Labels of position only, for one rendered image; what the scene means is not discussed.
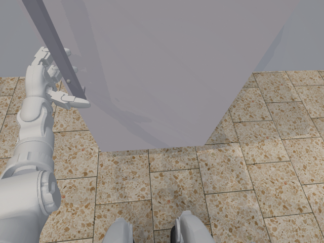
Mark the robot left upper arm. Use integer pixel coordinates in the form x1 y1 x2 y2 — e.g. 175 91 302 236
0 170 61 243

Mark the robot left hand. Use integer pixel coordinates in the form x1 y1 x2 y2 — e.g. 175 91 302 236
25 47 91 110

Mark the fridge door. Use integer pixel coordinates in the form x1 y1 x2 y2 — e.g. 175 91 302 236
16 0 300 152

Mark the handle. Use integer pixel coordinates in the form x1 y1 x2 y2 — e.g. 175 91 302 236
22 0 87 100

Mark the left robot forearm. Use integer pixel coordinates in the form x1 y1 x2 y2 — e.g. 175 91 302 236
0 97 55 180

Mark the left robot shin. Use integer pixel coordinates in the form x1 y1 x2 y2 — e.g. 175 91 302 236
115 218 126 222

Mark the robot right thigh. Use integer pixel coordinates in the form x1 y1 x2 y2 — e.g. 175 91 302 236
175 215 215 243

